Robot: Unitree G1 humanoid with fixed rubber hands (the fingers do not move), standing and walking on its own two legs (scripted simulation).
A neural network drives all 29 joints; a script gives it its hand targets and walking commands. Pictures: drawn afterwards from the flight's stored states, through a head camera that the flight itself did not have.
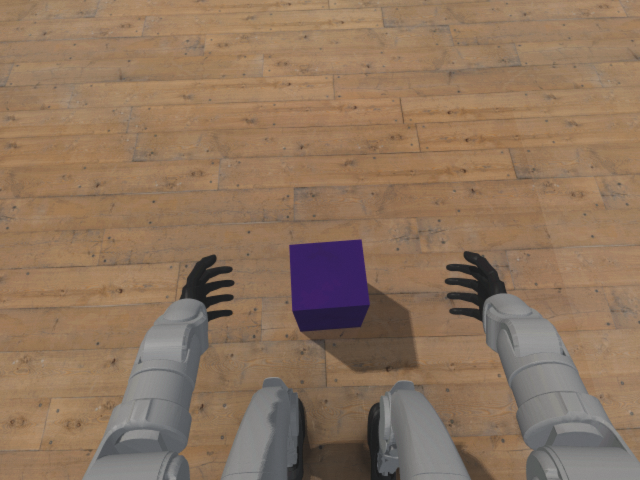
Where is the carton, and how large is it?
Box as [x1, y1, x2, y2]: [289, 239, 369, 331]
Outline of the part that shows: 361,239 289,245 292,311 300,331 360,326 369,305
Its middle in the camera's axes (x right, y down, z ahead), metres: +0.02 +0.14 +1.00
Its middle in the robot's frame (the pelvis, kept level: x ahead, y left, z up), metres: +0.49 +0.02 -0.55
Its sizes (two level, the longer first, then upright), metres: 0.172 0.158 0.267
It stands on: the floor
